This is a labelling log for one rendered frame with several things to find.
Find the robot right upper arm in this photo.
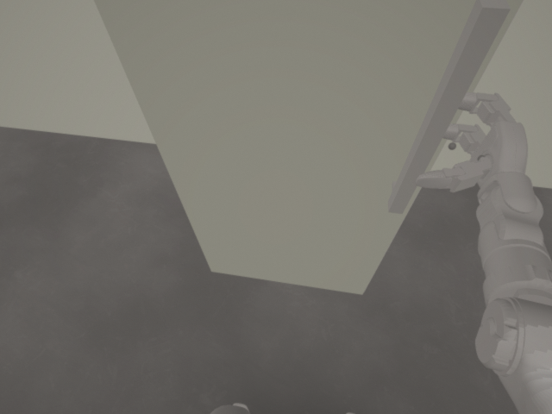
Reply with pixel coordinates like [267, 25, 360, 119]
[475, 297, 552, 414]

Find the robot left shin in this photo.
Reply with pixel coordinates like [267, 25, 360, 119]
[233, 403, 249, 412]

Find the right robot hand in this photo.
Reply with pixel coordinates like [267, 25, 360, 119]
[416, 92, 528, 192]

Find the handle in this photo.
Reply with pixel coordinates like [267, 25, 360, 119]
[388, 0, 510, 214]

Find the right robot forearm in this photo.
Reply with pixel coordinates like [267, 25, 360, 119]
[476, 172, 552, 307]

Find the fridge door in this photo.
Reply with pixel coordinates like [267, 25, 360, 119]
[94, 0, 523, 295]

